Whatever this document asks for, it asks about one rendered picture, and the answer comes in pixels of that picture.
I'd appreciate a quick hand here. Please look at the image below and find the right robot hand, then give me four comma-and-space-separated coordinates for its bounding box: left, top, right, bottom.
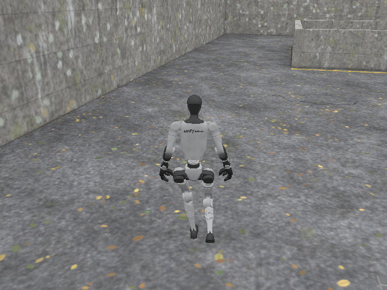
219, 168, 233, 181

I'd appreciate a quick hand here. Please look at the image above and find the robot right forearm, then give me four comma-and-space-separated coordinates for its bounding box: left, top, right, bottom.
219, 146, 231, 169

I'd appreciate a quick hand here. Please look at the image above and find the left robot hand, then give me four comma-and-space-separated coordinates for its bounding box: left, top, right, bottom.
159, 169, 173, 182

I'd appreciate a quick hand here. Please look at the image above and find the humanoid robot torso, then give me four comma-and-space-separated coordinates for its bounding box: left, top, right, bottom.
180, 119, 208, 181

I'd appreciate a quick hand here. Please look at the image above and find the right robot upper arm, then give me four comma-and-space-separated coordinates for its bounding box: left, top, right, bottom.
207, 121, 224, 155

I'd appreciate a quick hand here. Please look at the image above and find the left robot upper arm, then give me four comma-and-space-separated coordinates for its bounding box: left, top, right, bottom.
165, 121, 182, 155

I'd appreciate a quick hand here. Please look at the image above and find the robot left thigh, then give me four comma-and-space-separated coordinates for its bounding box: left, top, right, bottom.
173, 167, 193, 203

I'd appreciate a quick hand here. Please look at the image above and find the robot left forearm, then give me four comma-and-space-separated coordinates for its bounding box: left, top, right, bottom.
160, 146, 172, 170

